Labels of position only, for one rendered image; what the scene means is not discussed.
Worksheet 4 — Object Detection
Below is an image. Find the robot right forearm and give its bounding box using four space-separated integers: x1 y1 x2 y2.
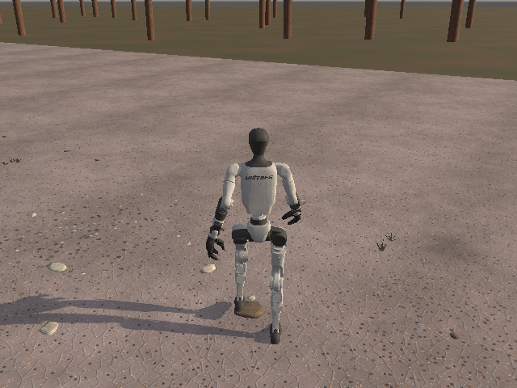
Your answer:
289 194 301 216

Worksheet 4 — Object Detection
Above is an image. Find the humanoid robot head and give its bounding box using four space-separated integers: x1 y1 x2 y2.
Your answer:
245 128 272 167

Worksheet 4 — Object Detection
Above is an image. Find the right robot hand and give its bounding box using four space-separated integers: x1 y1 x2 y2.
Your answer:
282 210 301 225

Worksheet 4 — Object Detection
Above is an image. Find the robot left upper arm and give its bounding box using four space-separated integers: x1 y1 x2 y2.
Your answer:
220 163 242 209

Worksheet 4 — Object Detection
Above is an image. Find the right robot shin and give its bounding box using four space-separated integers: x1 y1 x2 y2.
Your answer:
271 277 284 333

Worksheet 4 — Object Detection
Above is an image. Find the left robot hand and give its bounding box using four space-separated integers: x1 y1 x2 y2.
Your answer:
206 236 225 260

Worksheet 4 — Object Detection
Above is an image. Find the robot right upper arm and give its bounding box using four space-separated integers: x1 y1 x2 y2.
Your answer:
275 162 298 205

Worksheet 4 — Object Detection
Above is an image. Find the robot left forearm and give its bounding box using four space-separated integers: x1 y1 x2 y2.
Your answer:
208 197 228 238

